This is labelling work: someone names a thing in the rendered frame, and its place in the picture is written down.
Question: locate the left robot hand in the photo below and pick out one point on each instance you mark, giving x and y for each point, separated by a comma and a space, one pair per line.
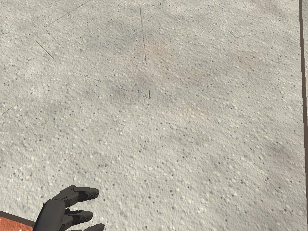
54, 216

